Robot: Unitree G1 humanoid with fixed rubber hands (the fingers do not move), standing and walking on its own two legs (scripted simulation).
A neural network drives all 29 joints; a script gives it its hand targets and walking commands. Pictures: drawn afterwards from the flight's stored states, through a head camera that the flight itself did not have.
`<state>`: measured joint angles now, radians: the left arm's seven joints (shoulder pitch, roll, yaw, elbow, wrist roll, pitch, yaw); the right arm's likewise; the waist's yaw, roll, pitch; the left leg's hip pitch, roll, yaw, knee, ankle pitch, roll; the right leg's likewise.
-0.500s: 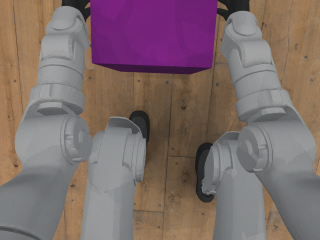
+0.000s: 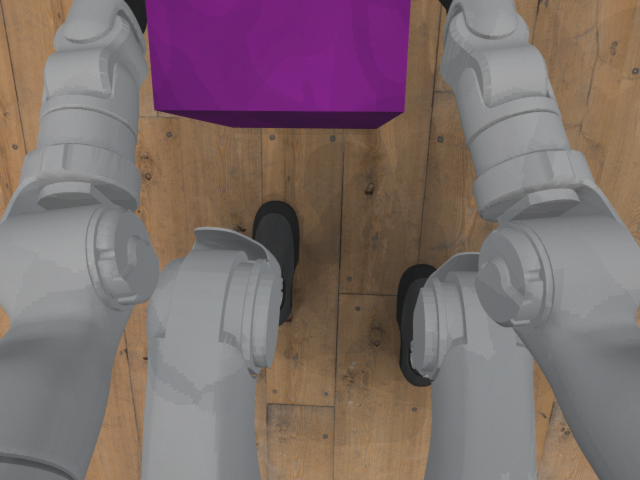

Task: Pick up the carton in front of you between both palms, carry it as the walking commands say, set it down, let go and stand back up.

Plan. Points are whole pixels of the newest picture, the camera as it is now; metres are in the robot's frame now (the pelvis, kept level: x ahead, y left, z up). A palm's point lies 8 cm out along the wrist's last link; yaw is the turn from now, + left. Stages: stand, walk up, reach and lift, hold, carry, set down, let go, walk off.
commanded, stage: set down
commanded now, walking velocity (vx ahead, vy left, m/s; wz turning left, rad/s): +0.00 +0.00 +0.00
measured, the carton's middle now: (294, 26) +0.52 +0.14 -0.25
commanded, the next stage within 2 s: let go in 1.70 s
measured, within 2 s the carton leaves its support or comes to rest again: neither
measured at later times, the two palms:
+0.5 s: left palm (121, 25) +0.48 +0.30 -0.20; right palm (494, 4) +0.55 -0.06 -0.20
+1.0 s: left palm out of the picture +0.49 +0.32 -0.07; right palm out of the picture +0.58 -0.05 -0.06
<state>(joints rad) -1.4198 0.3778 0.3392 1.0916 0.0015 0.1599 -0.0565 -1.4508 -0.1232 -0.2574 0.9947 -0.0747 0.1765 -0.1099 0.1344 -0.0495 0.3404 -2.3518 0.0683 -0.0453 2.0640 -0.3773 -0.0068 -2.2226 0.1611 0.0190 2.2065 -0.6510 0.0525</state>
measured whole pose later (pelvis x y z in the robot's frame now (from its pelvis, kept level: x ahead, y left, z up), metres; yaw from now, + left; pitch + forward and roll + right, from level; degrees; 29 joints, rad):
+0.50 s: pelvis +0.00 +0.00 +0.00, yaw +1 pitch +35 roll -1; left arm -1.47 0.45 0.33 1.28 -0.10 0.00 0.01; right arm -1.50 -0.27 -0.07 1.08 0.06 0.10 -0.12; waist 0.11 -0.01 0.48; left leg -2.30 0.06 -0.03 2.08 -0.38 0.00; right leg -2.16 0.15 0.03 2.23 -0.68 0.07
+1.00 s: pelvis +0.01 +0.00 +0.06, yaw +2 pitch +40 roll -3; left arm -1.30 0.40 0.28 1.01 -0.10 0.12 0.02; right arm -1.36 -0.25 -0.17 0.95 0.07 0.18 -0.15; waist 0.11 -0.06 0.18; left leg -2.22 0.02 -0.06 1.89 -0.38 -0.01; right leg -2.06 0.10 0.00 2.02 -0.66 0.04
